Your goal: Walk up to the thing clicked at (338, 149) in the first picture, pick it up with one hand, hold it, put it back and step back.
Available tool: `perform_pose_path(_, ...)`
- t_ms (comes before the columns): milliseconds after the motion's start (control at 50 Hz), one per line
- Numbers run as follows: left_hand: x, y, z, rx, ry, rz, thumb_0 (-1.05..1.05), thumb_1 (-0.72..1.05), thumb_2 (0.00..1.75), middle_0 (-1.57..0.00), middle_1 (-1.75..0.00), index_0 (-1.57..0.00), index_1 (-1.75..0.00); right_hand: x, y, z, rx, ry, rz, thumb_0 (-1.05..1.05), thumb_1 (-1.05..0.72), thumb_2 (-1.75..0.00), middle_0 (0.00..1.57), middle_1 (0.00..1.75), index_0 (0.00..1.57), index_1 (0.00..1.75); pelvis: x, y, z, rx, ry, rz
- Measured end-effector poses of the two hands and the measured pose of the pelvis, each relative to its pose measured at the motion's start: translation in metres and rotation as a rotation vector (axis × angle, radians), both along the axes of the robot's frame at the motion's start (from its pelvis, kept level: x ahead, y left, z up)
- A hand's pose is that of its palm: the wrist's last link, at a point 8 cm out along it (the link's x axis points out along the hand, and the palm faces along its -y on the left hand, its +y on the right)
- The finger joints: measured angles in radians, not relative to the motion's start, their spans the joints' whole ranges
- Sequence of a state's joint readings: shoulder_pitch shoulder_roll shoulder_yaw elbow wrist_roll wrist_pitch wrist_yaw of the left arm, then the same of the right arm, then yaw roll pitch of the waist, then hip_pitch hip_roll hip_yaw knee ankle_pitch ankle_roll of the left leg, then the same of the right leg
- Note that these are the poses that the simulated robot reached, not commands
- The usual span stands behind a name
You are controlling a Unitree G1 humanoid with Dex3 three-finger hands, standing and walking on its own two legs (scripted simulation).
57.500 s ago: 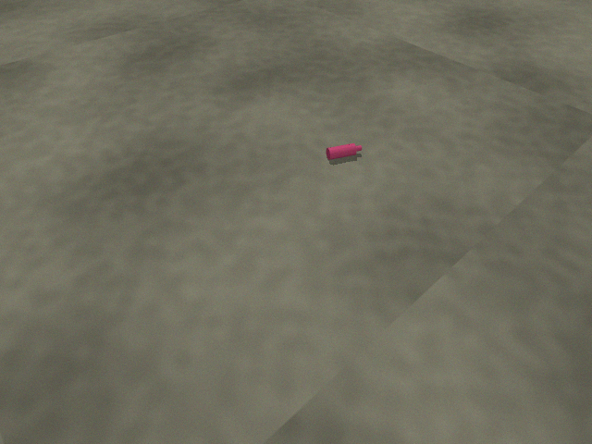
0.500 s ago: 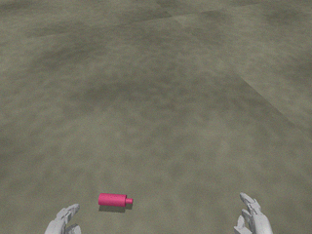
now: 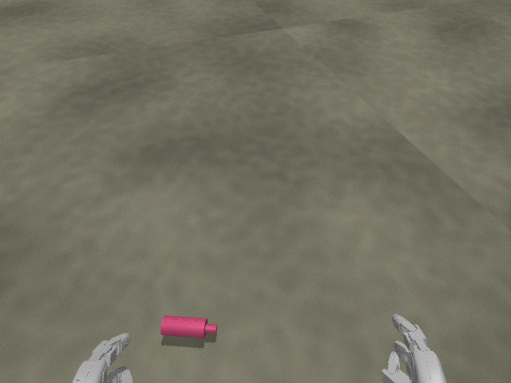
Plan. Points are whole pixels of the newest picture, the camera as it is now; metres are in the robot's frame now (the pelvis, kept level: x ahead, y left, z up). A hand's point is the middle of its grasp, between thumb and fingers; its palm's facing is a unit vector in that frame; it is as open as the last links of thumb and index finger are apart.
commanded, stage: home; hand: left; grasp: from above
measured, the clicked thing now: (190, 327) +0.48 +0.22 -0.68
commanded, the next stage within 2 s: stand in 0.64 s
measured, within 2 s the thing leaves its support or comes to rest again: neither
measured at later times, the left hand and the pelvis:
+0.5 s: hand out of the picture +0.17 +0.18 -0.04, palm faces +0.04 -0.98 -0.20, open 7.4 cm; pelvis +0.01 +0.00 +0.00, yaw +0 degrees
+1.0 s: hand out of the picture +0.13 +0.24 -0.10, palm faces +0.03 -0.94 -0.34, open 7.4 cm; pelvis +0.00 +0.01 +0.03, yaw +0 degrees
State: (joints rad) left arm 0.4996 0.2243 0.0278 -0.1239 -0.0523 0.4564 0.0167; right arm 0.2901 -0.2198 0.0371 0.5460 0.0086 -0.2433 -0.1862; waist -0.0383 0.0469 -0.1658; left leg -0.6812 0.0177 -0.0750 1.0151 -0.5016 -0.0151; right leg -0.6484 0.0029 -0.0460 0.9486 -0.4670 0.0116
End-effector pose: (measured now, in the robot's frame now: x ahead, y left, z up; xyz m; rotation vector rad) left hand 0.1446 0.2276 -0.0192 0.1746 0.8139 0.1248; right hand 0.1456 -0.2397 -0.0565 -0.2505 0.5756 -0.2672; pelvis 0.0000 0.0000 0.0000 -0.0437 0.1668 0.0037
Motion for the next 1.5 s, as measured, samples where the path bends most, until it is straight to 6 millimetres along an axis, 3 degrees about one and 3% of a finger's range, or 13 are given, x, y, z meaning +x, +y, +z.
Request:
perform_pose_path(740, 0.009, 0.005, 0.0, 0.0, -0.002, -0.001, 0.01, 0.9, 0.9, -0.2, -0.3, -0.2, -0.3, 0.009, 0.004, -0.001, 0.001, 0.013, 0.002, 0.02, -0.9, -0.9, 0.21, 0.29, 0.2, 0.3, 0.008, 0.004, -0.001, -0.004, 0.014, -0.002)
perform_pose_path(840, 0.013, 0.022, -0.024, 0.098, -0.014, -0.031, 0.01, 0.9, 0.9, -0.2, -0.3, -0.21, -0.3, 0.0, -0.003, -0.019, -0.053, 0.288, 0.156, 0.01, -0.9, -0.9, 0.21, 0.29, 0.2, 0.3, 0.0, 0.004, 0.011, 0.03, -0.083, -0.002)
perform_pose_path(1040, -0.041, 0.057, -0.045, 0.14, 0.206, 0.054, 0.01, 0.9, 0.9, -0.2, -0.3, -0.21, -0.3, -0.04, -0.026, -0.018, 0.002, 0.482, 0.06, 0.01, -0.9, -0.9, 0.21, 0.3, 0.2, 0.3, -0.001, 0.008, 0.033, 0.043, -0.161, -0.004)
perform_pose_path(1240, -0.094, 0.058, -0.048, 0.109, 0.371, 0.118, 0.0, 0.9, 0.9, -0.2, -0.3, -0.21, -0.3, -0.067, -0.022, -0.016, 0.039, 0.59, 0.025, 0.01, -0.91, -0.9, 0.2, 0.29, 0.2, 0.3, 0.0, 0.009, 0.051, 0.043, -0.208, 0.009)
perform_pose_path(1360, -0.111, 0.055, -0.047, 0.102, 0.423, 0.133, 0.0, 0.9, 0.9, -0.2, -0.3, -0.21, -0.3, -0.075, -0.021, -0.014, 0.058, 0.619, 0.012, 0.01, -0.91, -0.9, 0.2, 0.29, 0.2, 0.3, -0.002, 0.007, 0.058, 0.044, -0.23, 0.014)
perform_pose_path(1500, -0.117, 0.056, -0.043, 0.108, 0.444, 0.139, 0.0, 0.9, 0.9, -0.2, -0.3, -0.21, -0.3, -0.084, -0.027, -0.012, 0.06, 0.643, -0.002, 0.01, -0.91, -0.9, 0.2, 0.3, 0.2, 0.3, -0.005, 0.004, 0.062, 0.045, -0.243, 0.015)
